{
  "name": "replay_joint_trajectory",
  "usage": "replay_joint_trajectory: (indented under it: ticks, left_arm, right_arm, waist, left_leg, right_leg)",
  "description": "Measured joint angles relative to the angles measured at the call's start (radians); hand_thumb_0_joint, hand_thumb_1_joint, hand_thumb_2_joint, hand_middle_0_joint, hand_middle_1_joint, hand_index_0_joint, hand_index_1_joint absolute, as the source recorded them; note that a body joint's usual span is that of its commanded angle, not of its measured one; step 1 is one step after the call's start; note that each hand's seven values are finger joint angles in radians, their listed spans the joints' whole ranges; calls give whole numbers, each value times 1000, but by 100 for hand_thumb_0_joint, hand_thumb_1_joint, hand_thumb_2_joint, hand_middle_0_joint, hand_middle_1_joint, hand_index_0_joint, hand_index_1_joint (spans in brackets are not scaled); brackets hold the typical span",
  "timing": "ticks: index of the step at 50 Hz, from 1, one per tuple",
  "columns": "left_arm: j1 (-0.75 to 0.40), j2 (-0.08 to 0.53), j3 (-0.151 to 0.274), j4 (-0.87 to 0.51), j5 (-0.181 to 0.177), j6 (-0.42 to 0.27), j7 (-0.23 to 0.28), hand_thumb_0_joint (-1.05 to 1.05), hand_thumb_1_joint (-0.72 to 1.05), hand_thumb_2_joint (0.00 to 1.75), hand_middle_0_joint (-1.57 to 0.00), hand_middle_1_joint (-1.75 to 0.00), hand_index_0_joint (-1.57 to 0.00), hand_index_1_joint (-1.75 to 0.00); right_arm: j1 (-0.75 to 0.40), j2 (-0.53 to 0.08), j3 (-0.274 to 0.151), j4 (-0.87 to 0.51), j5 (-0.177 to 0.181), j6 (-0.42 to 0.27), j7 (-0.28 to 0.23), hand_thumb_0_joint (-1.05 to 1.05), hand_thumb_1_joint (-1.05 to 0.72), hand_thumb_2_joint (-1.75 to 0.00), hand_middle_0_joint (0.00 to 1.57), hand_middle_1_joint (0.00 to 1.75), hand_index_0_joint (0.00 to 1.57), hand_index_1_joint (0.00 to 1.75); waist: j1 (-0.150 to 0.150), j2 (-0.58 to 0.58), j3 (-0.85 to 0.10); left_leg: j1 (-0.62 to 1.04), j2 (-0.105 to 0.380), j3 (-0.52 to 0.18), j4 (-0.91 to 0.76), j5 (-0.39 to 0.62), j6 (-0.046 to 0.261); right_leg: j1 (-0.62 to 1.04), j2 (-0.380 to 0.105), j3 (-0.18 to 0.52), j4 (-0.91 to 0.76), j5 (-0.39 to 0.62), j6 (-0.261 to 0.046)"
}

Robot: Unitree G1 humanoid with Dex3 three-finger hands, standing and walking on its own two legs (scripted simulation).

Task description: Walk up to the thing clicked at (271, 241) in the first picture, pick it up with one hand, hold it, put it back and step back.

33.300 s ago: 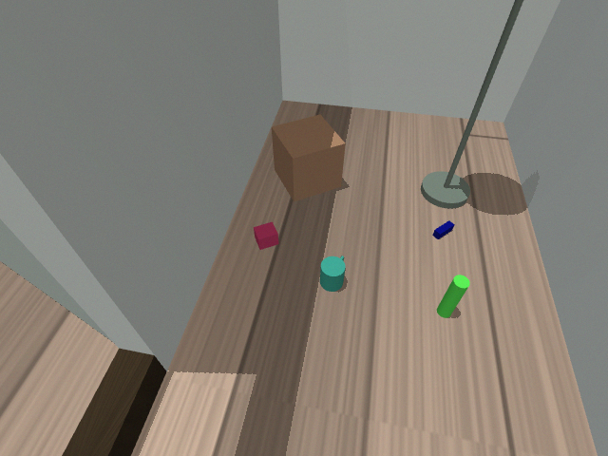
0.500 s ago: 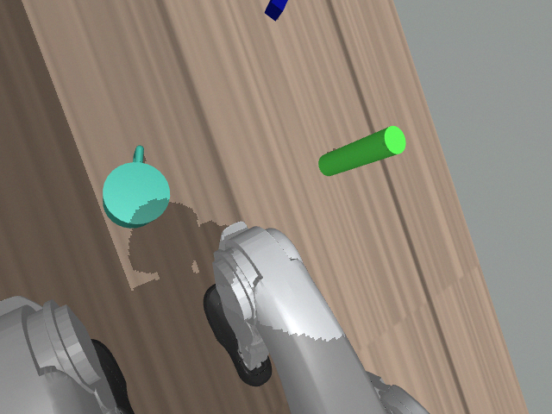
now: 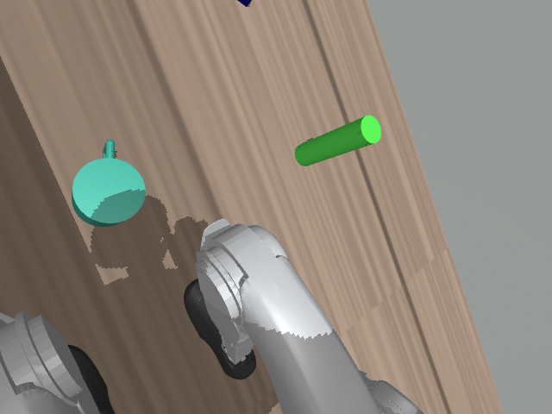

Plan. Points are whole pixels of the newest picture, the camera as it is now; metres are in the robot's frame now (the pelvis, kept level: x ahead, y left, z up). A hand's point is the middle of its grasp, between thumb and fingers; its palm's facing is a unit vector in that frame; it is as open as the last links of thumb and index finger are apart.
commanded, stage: rest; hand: left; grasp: from above
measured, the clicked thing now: out of the picture +0.48 +0.37 -0.27
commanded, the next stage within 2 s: open in 0.28 s
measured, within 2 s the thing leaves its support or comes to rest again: rests again in 0.08 s
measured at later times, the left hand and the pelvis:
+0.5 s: hand out of the picture +0.47 +0.36 -0.25, palm faces -0.31 -0.34 -0.89, open 10.0 cm; pelvis +0.00 +0.00 +0.01, yaw -1 degrees
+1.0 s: hand out of the picture +0.47 +0.36 -0.25, palm faces -0.31 -0.33 -0.89, open 13.6 cm; pelvis +0.00 +0.00 +0.01, yaw -1 degrees
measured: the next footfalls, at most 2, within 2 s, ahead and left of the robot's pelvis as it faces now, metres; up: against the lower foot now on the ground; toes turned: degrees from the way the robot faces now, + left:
none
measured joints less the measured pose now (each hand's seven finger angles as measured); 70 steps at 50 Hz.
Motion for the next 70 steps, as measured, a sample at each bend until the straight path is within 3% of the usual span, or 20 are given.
replay_joint_trajectory:
  ticks: [23, 29, 49, 70]
  left_arm:
    - [-23, 58, -14, 19, -19, 1, 22, -2, 4, 44, -65, -57, -69, -56]
    - [-23, 63, -22, 6, -21, 0, 12, -1, -1, 53, -56, -65, -58, -64]
    - [-20, 64, -41, -19, -32, 6, 5, 0, -44, 93, -19, -94, -18, -94]
    - [-21, 73, -38, -15, -34, -2, 12, 0, -52, 102, -12, -100, -10, -101]
  right_arm:
    - [-21, -23, 39, -35, -10, -15, -4, 0, -92, -90, 20, 30, 20, 30]
    - [-22, -25, 44, -37, -7, -14, -7, 0, -92, -90, 20, 30, 20, 30]
    - [-28, -23, 48, -42, -6, -8, -6, 0, -92, -90, 20, 30, 21, 30]
    - [-34, -23, 53, -47, -9, -5, -9, 0, -91, -90, 20, 30, 21, 30]
  waist:
    - [-24, -29, 44]
    - [-27, -31, 46]
    - [-21, -36, 47]
    - [-21, -38, 59]
  left_leg:
    - [18, 2, -20, -11, 2, 4]
    - [20, 3, -20, -16, 3, 5]
    - [27, 4, -26, -23, -3, 1]
    - [31, 7, -30, -26, 0, 3]
  right_leg:
    - [29, 7, -15, -31, 10, 8]
    - [31, 8, -15, -37, 12, 8]
    - [37, 10, -20, -48, 10, 5]
    - [43, 12, -23, -56, 16, 7]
